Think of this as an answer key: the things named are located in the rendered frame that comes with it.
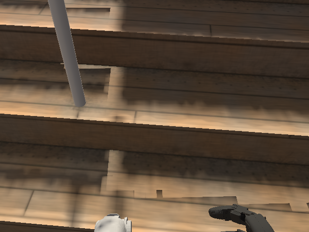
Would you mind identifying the robot right hand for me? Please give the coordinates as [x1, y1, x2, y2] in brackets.
[209, 204, 274, 232]

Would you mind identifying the robot left thigh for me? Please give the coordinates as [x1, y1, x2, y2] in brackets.
[95, 216, 132, 232]

